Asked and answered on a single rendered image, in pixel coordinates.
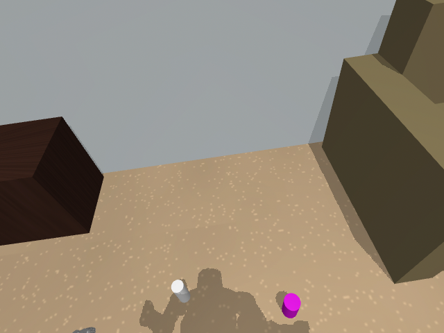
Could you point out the sofa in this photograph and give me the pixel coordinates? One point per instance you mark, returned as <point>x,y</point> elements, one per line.
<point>385,140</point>

